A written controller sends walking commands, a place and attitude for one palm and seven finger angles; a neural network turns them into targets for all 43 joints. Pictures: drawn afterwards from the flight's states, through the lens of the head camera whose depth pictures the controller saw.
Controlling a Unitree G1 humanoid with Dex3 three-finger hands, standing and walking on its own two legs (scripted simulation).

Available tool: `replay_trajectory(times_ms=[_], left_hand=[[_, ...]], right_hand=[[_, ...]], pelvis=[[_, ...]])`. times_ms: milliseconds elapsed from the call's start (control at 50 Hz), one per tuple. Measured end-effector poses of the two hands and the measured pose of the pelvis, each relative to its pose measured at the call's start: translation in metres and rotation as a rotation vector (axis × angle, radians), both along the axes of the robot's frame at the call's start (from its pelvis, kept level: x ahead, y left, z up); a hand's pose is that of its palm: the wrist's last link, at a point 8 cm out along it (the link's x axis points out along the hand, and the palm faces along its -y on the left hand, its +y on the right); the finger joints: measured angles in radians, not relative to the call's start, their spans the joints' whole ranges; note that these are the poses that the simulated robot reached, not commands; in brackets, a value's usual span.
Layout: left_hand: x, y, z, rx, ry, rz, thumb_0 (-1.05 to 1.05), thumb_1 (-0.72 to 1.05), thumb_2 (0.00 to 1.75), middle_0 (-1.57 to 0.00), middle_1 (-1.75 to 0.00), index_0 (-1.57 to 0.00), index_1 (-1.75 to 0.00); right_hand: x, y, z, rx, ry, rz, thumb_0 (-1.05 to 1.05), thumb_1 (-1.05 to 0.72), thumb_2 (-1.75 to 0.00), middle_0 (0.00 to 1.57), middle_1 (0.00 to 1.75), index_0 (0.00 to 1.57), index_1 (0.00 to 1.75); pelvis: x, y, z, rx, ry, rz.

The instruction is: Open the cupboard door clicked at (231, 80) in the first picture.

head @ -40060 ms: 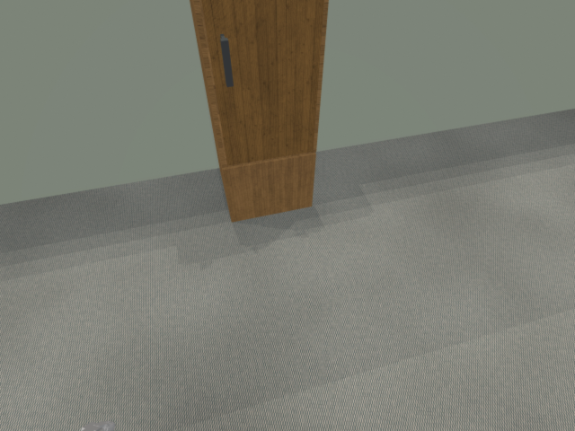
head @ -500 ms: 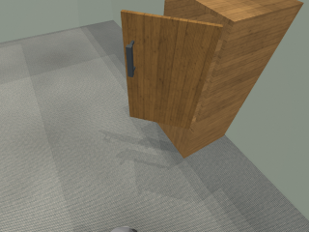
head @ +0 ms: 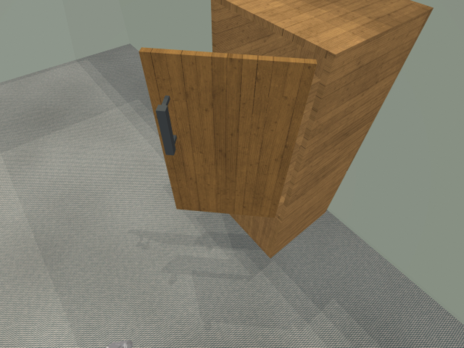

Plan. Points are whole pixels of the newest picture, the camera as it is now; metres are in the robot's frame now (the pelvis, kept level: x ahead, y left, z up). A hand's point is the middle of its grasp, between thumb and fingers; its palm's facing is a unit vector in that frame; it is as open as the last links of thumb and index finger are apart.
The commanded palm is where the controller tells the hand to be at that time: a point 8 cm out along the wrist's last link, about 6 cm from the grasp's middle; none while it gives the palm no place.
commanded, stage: come to a stop and stand still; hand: left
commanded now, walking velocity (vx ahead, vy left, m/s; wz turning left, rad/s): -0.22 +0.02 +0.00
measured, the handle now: (168, 126) +0.59 +0.17 +0.02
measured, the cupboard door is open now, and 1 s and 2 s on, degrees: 46 46 46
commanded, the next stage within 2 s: look again from close up in 1.62 s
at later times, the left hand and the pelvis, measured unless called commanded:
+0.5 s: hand out of the picture +0.01 +0.18 -0.17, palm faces +0.01 -0.96 -0.26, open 7.3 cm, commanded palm none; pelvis -0.03 -0.01 -0.01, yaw -1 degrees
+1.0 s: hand out of the picture -0.04 +0.12 -0.16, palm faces +0.00 -0.98 -0.22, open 7.3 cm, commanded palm none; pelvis -0.04 -0.06 +0.01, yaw +0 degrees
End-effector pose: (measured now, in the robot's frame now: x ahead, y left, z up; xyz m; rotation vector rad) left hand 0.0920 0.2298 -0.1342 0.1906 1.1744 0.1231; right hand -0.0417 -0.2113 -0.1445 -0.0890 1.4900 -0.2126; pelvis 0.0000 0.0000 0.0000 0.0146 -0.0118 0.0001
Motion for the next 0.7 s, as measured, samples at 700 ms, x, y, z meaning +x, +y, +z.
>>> replay_trajectory(times_ms=[700], left_hand=[[-0.124,-0.029,0.013,0.046,0.155,0.03,0.0,0.91,0.9,-0.2,-0.3,-0.2,-0.3]], right_hand=[[0.03,-0.046,-0.006,0.025,-0.251,0.074,0.0,-0.93,-0.9,0.2,0.3,0.2,0.29]], pelvis=[[-0.045,-0.029,0.003,0.006,-0.006,-0.014]])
